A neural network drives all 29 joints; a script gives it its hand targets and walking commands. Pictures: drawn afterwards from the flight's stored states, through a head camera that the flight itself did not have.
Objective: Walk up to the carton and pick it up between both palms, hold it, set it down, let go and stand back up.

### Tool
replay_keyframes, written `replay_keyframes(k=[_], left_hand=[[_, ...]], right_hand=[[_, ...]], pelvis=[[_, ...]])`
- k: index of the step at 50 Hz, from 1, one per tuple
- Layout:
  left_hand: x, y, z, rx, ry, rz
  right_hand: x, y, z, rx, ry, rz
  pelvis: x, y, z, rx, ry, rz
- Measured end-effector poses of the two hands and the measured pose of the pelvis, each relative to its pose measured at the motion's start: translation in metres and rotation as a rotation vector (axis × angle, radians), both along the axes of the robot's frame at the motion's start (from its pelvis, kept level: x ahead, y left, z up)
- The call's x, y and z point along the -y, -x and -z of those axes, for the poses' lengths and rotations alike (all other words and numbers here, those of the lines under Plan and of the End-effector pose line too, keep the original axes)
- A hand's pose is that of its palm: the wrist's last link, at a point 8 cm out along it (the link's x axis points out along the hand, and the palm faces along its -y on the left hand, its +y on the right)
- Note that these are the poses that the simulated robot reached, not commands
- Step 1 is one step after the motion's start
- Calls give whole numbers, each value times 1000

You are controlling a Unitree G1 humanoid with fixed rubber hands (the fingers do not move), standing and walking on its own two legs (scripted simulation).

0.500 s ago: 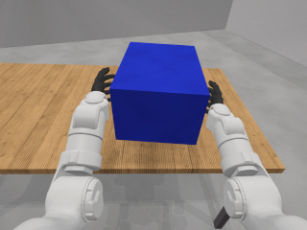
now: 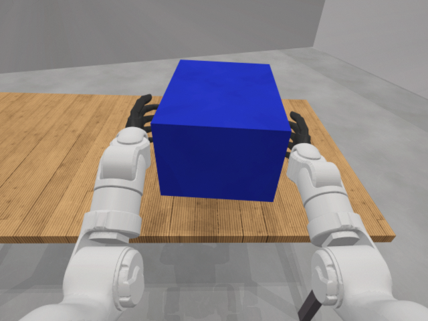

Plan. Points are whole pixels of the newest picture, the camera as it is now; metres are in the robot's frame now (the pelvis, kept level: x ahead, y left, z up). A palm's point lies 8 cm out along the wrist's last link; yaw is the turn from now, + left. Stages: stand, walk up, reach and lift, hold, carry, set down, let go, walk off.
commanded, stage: hold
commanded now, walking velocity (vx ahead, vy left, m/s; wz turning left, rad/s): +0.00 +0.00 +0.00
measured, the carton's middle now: (221, 122) +0.47 -0.03 +0.18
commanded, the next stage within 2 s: none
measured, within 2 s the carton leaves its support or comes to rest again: neither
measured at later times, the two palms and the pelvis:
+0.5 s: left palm (133, 133) +0.38 +0.14 +0.21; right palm (295, 147) +0.38 -0.17 +0.18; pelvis +0.00 +0.00 +0.00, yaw +0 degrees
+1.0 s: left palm (133, 133) +0.38 +0.14 +0.21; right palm (294, 147) +0.38 -0.17 +0.18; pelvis +0.00 +0.00 +0.00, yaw +0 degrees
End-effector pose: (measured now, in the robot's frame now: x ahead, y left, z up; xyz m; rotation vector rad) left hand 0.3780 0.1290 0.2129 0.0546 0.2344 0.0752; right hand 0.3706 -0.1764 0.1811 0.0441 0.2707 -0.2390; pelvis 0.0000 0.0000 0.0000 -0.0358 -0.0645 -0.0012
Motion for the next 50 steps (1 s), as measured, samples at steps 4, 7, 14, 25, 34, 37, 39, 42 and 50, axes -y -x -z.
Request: replay_keyframes(k=[4,7,14,25,34,37,39,42,50], left_hand=[[0,-1,2,-7,0,-1],[-1,-2,3,-12,-1,-1],[-2,-6,3,-9,0,-1],[-7,-6,0,2,5,-2],[-8,-6,0,-1,3,-2],[-8,-7,1,-2,3,-2],[-8,-7,1,-3,3,-2],[-8,-7,2,-5,2,-2],[-8,-7,2,-3,2,-3]], right_hand=[[-1,-1,2,-7,-1,-1],[-1,-2,4,-12,-1,-1],[-3,-5,3,-8,1,1],[-7,-6,-2,2,5,0],[-8,-6,-2,0,4,0],[-8,-7,-1,-1,4,0],[-8,-7,-1,-3,4,0],[-8,-7,0,-4,4,0],[-8,-7,-1,-1,4,1]], pelvis=[[0,0,0,-1,0,0],[0,-1,0,-2,0,0],[-1,-3,0,-7,1,0],[-4,-4,-1,-8,5,0],[-4,-4,-1,-8,5,0],[-4,-4,-1,-8,5,0],[-4,-4,-1,-8,5,0],[-4,-4,-1,-7,5,0],[-4,-4,-1,-7,5,0]])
